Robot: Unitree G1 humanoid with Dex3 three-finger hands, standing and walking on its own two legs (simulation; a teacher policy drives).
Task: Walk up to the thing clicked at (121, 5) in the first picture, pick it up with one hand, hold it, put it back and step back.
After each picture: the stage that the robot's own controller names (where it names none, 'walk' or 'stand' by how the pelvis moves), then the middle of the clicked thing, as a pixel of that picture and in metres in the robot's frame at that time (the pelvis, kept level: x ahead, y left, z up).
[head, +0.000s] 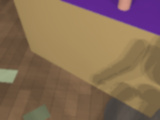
stand; out of the picture +0.92 -0.21 +0.11
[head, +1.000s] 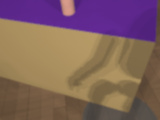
walk; out of the picture +0.84 +0.16 +0.12
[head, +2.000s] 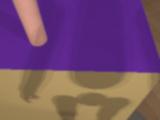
stand; (29, 15) +0.53 +0.21 +0.13
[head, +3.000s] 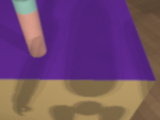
stand; (31, 28) +0.52 +0.22 +0.11
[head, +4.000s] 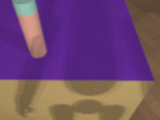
stand; (32, 29) +0.53 +0.22 +0.10
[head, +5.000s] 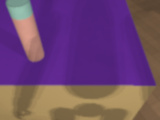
stand; (28, 32) +0.50 +0.23 +0.11
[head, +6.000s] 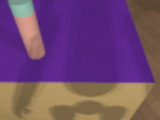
stand; (29, 30) +0.51 +0.23 +0.10
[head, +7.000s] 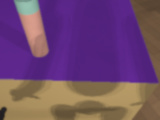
rise first; (34, 28) +0.52 +0.22 +0.11
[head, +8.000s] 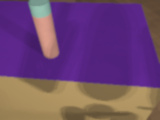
go down; (46, 30) +0.53 +0.21 +0.11
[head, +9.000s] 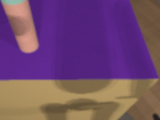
go down; (21, 20) +0.51 +0.20 +0.12
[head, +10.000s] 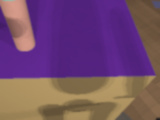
approach; (17, 17) +0.51 +0.21 +0.14
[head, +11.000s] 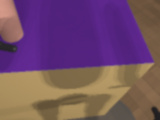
close in; (0, 3) +0.51 +0.22 +0.16
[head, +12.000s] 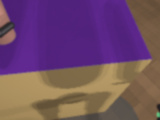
lift; out of the picture +0.50 +0.23 +0.17
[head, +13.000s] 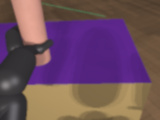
lift; (31, 23) +0.37 +0.15 +0.30
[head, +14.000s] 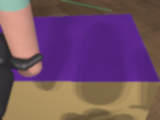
hold; (20, 34) +0.30 +0.17 +0.29
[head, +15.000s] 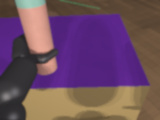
hold; (38, 33) +0.37 +0.13 +0.25
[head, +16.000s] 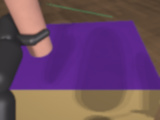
hold; (26, 11) +0.34 +0.15 +0.35
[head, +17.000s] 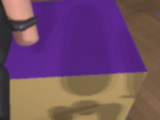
crouch; (16, 0) +0.45 +0.18 +0.29
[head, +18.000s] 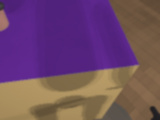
lower; out of the picture +0.53 +0.23 +0.23
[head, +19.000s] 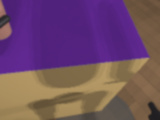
lower; out of the picture +0.52 +0.23 +0.17
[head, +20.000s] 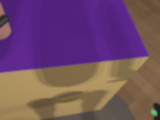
lower; out of the picture +0.52 +0.23 +0.17
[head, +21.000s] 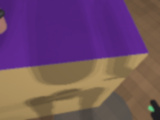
lower; out of the picture +0.54 +0.23 +0.17
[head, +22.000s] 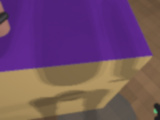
lower; out of the picture +0.52 +0.23 +0.17
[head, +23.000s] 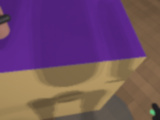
open; out of the picture +0.53 +0.23 +0.16
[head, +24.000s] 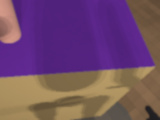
sink last; out of the picture +0.50 +0.22 +0.16
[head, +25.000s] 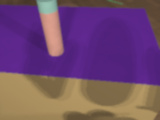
sink last; (51, 28) +0.56 +0.20 +0.14
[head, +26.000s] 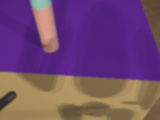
stand; (45, 23) +0.54 +0.21 +0.13
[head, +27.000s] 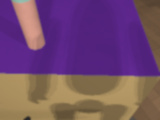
stand; (28, 18) +0.53 +0.23 +0.14
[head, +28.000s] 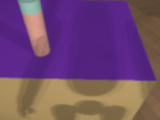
stand; (36, 28) +0.54 +0.22 +0.10
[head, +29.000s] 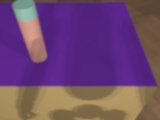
stand; (32, 34) +0.52 +0.21 +0.10
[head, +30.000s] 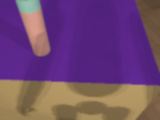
stand; (35, 27) +0.52 +0.21 +0.11
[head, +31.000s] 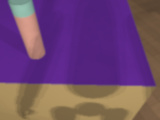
stand; (29, 30) +0.52 +0.23 +0.10
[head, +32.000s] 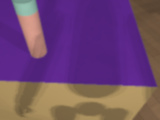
walk; (32, 29) +0.52 +0.22 +0.10
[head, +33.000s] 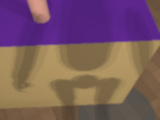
walk; out of the picture +0.63 +0.21 +0.14
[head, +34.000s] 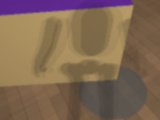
walk; out of the picture +0.93 +0.28 +0.12
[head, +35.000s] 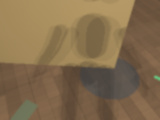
walk; out of the picture +1.21 +0.18 +0.13
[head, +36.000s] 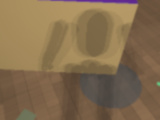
stand; out of the picture +1.12 +0.18 +0.11
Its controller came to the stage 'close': yes
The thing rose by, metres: 0.26
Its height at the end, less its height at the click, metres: +0.00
